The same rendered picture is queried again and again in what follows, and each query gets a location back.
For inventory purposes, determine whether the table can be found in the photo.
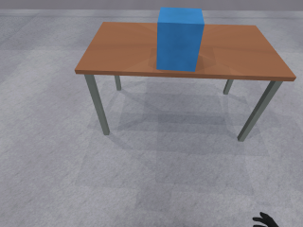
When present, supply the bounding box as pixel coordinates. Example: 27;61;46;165
75;22;296;142

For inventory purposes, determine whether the carton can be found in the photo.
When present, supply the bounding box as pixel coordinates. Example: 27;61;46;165
156;7;205;72

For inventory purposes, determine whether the robot right hand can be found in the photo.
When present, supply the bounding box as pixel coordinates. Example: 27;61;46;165
252;212;278;227

